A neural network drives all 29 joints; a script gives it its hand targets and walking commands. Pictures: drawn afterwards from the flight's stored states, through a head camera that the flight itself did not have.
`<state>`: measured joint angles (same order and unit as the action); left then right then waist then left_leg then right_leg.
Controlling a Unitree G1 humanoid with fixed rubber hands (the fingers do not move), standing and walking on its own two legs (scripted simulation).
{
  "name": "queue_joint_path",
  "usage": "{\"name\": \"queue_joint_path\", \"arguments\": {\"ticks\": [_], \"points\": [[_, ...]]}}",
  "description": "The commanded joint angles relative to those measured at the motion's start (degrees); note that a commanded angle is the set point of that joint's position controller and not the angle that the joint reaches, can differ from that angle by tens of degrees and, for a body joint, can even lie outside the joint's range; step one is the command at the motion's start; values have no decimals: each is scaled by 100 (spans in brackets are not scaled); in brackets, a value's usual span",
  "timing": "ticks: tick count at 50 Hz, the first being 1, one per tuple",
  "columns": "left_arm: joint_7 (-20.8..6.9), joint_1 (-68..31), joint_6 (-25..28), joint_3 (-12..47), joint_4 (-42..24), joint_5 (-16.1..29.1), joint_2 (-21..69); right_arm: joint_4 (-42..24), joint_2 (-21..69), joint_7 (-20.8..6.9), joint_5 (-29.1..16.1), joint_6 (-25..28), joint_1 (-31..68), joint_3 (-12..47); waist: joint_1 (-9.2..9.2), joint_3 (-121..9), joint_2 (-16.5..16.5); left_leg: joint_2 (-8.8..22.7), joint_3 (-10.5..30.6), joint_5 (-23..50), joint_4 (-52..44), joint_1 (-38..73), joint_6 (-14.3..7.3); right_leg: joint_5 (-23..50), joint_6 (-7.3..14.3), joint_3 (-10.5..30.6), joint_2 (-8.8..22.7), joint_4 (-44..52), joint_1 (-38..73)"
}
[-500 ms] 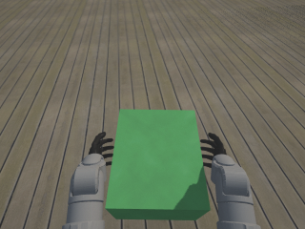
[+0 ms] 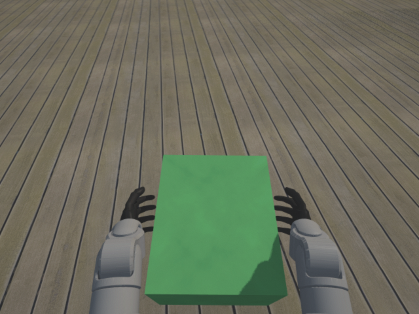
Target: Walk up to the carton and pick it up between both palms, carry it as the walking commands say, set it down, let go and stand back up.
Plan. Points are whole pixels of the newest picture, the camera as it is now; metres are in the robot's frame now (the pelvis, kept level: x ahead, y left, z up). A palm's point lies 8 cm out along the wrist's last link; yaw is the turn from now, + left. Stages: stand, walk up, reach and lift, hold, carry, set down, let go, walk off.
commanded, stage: carry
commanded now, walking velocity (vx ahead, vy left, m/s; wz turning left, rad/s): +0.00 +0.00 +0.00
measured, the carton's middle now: (214, 228) +0.31 +0.00 -0.04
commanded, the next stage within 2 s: none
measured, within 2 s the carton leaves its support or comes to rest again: neither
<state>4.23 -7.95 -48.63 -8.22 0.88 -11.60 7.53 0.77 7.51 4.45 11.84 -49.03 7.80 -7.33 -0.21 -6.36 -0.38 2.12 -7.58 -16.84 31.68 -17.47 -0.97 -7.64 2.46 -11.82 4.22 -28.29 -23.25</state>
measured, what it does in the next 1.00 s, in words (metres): walks backwards: left foot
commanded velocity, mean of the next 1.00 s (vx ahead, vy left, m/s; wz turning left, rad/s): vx -0.24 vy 0.00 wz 0.00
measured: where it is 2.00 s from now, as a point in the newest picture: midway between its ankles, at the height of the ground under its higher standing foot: outside the picture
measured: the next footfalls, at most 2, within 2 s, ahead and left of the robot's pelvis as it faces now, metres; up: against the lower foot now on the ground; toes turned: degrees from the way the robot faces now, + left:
left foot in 0.70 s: -0.04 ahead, +0.12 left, +0.00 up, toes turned +7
right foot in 1.02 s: -0.15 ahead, -0.13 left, +0.00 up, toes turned -6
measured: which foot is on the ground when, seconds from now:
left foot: down 0.00-0.54, up 0.56-0.68, down 0.70-1.00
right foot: down 0.00-0.72, up 0.74-1.00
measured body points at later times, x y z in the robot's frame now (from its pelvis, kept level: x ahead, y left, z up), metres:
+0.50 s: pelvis -0.05 +0.00 -0.01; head -0.05 +0.00 +0.44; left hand +0.24 +0.16 +0.06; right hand +0.24 -0.15 +0.05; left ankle +0.00 +0.10 -0.73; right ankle +0.08 -0.10 -0.73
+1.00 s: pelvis -0.16 +0.00 -0.01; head -0.13 +0.00 +0.44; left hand +0.13 +0.17 +0.06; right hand +0.15 -0.14 +0.06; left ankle -0.08 +0.12 -0.73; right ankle -0.18 -0.13 -0.72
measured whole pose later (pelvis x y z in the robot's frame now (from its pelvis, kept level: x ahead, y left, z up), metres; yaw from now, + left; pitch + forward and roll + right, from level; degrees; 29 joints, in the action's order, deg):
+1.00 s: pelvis -0.16 +0.00 -0.01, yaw +0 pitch +5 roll -2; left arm 14.5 -16.5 -68.4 -9.8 -15.2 -4.6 9.0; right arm -14.0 9.3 10.2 9.3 -68.7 17.2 -9.3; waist 2.6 -0.8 -2.1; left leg 5.6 -4.9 -9.2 33.7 -28.9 -0.9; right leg -22.1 -0.9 -4.7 0.7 -41.0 -23.4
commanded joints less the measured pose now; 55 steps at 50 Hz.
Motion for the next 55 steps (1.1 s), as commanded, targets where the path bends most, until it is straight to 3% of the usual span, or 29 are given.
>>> {"name": "queue_joint_path", "arguments": {"ticks": [1, 4, 7, 11, 19, 23, 25, 26, 28, 29, 31, 34, 35, 36, 37, 38, 39, 40, 41, 42, 44, 45, 48, 50, 51, 52, 53, 54, 55], "points": [[-1337, -2570, 292, 3028, -719, 1582, 4439, -737, 4466, -1347, -1598, 323, 2597, 3067, 6, -1469, 40, 609, 654, 512, -616, -62, -39, 11, -32, 930, 638, 427, 1168], [-1319, -2687, 121, 3405, -1353, 1907, 4570, -1340, 4590, -1323, -1926, 151, 2696, 3465, -2, -1489, 45, 649, 671, 910, -531, -27, -28, 566, -21, 929, 664, 324, 1206], [-1274, -2803, -771, 4518, -3083, 2918, 4937, -3037, 4994, -1272, -2979, -726, 2826, 4641, -11, -1780, 88, 720, 652, 1497, -259, 132, -2, 1506, 53, 958, 772, 64, 1348], [-1365, -2252, -1712, 4282, -2321, 2866, 4830, -2287, 4897, -1393, -2933, -1669, 2260, 4337, 9, -1814, 79, 795, 617, 1593, -40, 116, 19, 1985, 110, 992, 984, -192, 1263], [-1535, -3551, -2117, 4037, -1794, 3039, 5528, -1883, 5476, -1574, -3073, -2096, 3524, 3961, 58, -1019, -163, 1049, 1015, -51, -692, -677, -193, -400, -35, 776, 746, -119, 466], [-1591, -3909, -2139, 3977, -1601, 3152, 5837, -1724, 5776, -1575, -3093, -2107, 3888, 3876, 86, -1111, -339, 1183, 1112, -507, -811, -986, -282, -568, -50, 651, 593, -481, 597], [-1616, -4029, -2140, 3925, -1513, 3188, 5883, -1649, 5849, -1555, -3076, -2102, 4007, 3851, 107, -1223, -139, 1050, 962, -629, -513, -1157, -238, -562, -26, 838, 706, -329, 765], [-1625, -4075, -2138, 3894, -1467, 3192, 5870, -1619, 5879, -1546, -3068, -2100, 4037, 3838, 111, -1251, 207, 818, 772, -739, -156, -1228, -147, -709, 24, 1189, 939, 119, 792], [-1627, -3999, -2125, 3859, -1388, 3180, 5880, -1697, 5837, -1514, -3101, -2087, 4165, 3803, 183, -1733, 1425, 40, 230, -966, 2017, -860, 106, -731, 493, 2401, 1988, 1370, 652], [-1619, -4012, -2132, 3866, -1371, 3173, 5927, -1644, 5853, -1509, -3097, -2079, 4126, 3766, 161, -1875, 1356, -40, 279, -1152, 2505, -689, 93, -517, 637, 2280, 2118, 1474, 524], [-1595, -3989, -2109, 3888, -1419, 3126, 5984, -1643, 5922, -1516, -3148, -2039, 4091, 3795, 93, -1968, 933, 42, 320, -1045, 2161, -552, 53, -291, 504, 1674, 1813, 1340, 527], [-1503, -3888, -2045, 3841, -1594, 3012, 5954, -1726, 5928, -1543, -3224, -2032, 4008, 3848, 59, -2224, 947, -102, 94, -621, 677, -20, 15, -105, 309, 1379, 1551, 1159, 883], [-1476, -3772, -2030, 3832, -1598, 2962, 5919, -1747, 5897, -1549, -3236, -2030, 3985, 3868, 52, -2270, 788, -29, 246, -390, 23, 228, -20, -180, 186, 1299, 1434, 970, 932], [-1447, -3620, -2010, 3807, -1552, 2914, 5880, -1739, 5883, -1574, -3239, -2027, 3944, 3898, 37, -2183, 373, 221, 653, -97, -558, 432, -125, -206, -46, 1163, 1200, 704, 687], [-1451, -3742, -1986, 3869, -1743, 2951, 5863, -1641, 5862, -1599, -3192, -1982, 3759, 3851, -30, -1915, -736, 1252, 1925, -192, -1013, 162, -489, -833, -307, 604, 642, 75, 2], [-1441, -3825, -1961, 3920, -1829, 2941, 5947, -1725, 5939, -1621, -3210, -1980, 3854, 3908, -75, -1642, -1287, 1901, 2541, 265, -1315, 82, -799, -1578, -252, 486, 286, -1225, -564], [-1438, -3978, -1939, 3972, -2031, 2991, 5988, -1873, 6037, -1628, -3229, -1980, 3905, 3973, -91, -1540, -1270, 2240, 2756, 1206, -1252, 92, -1076, -1997, -198, 719, 27, -2401, -954], [-1445, -3966, -1932, 3954, -2057, 3013, 6020, -2047, 6051, -1632, -3234, -2000, 3969, 4015, -87, -1565, -802, 2225, 2441, 1892, -1162, 95, -1180, -2037, -170, 1079, -121, -3426, -1081], [-1464, -3958, -1933, 3967, -2040, 3086, 6005, -2130, 6025, -1611, -3220, -2005, 3977, 3990, -53, -1630, -479, 2032, 1998, 2547, -902, 227, -1066, -1919, -132, 1306, -172, -3948, -1177], [-1476, -3887, -1944, 3976, -1957, 3126, 5994, -2111, 5966, -1594, -3182, -2004, 3904, 3944, -11, -1722, -411, 1818, 1570, 3259, -598, 545, -921, -1834, -181, 1291, -191, -3974, -1262], [-1486, -3798, -1975, 4041, -1864, 3217, 5958, -2004, 5845, -1566, -3039, -1997, 3722, 3820, 36, -1840, -659, 1505, 1184, 4330, -185, 1169, -750, -1806, -328, 995, -216, -3230, -1244], [-1478, -3793, -1977, 4090, -1905, 3278, 5934, -1991, 5793, -1549, -2999, -1989, 3651, 3775, 18, -1954, -843, 1514, 1212, 4489, -165, 1389, -746, -1938, -360, 857, -308, -2815, -1096], [-1482, -3668, -2033, 4122, -1836, 3335, 5865, -1803, 5690, -1499, -2768, -1993, 3293, 3672, -50, -2045, -1324, 1661, 1456, 4160, -319, 1629, -798, -1890, -327, 660, -439, -1387, -560], [-1529, -3555, -2063, 4127, -1720, 3357, 5838, -1642, 5637, -1469, -2624, -1972, 3058, 3653, -2, -2099, -1228, 1471, 1219, 3987, -70, 1634, -558, -590, -379, 483, -309, 343, 178], [-1559, -3504, -2078, 4135, -1678, 3355, 5848, -1631, 5654, -1461, -2603, -1945, 2986, 3676, -12, -2128, -973, 1249, 1074, 3516, 153, 1209, -282, -156, -375, 731, -27, 879, 842], [-1597, -3460, -2094, 4129, -1617, 3362, 5836, -1628, 5669, -1443, -2615, -1913, 2994, 3703, -26, -2117, -385, 978, 987, 2117, 472, 310, -24, 868, -289, 1444, 598, 810, 1530], [-1650, -3231, -2015, 4081, -1472, 3242, 5793, -1984, 5765, -1450, -2702, -1899, 3405, 3920, 42, -1897, 1198, 355, 407, 326, 857, -765, 192, 3952, 311, 2268, 1632, 57, 1731], [-1680, -3382, -2023, 4088, -1519, 3275, 5810, -1848, 5806, -1433, -2718, -1900, 3400, 3946, 83, -1882, 1811, 125, 414, -1457, 1712, -1104, 170, 5253, 710, 2432, 2045, 131, 1649], [-1683, -3593, -2026, 4082, -1651, 3290, 5831, -1922, 5839, -1433, -2842, -1863, 3687, 4015, 107, -1842, 1520, -70, 662, -1767, 2433, -1140, 119, 5331, 844, 2334, 1995, 224, 1582]]}}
